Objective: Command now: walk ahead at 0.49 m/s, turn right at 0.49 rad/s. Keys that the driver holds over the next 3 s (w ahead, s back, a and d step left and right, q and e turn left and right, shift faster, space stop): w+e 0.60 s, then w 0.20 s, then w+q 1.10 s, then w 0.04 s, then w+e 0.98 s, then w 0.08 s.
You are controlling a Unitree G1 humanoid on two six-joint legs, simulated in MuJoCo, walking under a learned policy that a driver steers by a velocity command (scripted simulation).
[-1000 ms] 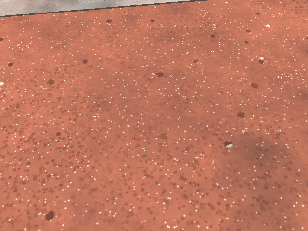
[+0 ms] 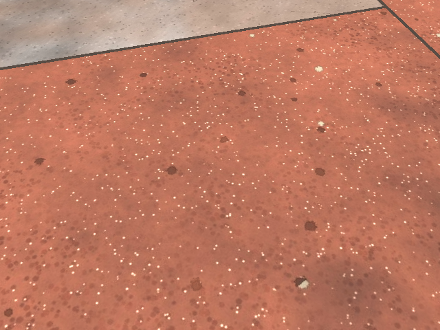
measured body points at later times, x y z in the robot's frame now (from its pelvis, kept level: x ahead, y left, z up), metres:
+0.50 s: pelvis +0.27 -0.08 +0.00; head +0.31 -0.11 +0.44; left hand +0.45 +0.16 -0.10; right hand +0.35 -0.39 -0.11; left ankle +0.33 +0.09 -0.66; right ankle +0.29 -0.15 -0.74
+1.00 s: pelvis +0.57 -0.12 +0.00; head +0.60 -0.12 +0.45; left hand +0.81 +0.07 -0.11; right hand +0.53 -0.40 -0.12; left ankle +0.63 -0.05 -0.74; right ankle +0.49 -0.24 -0.67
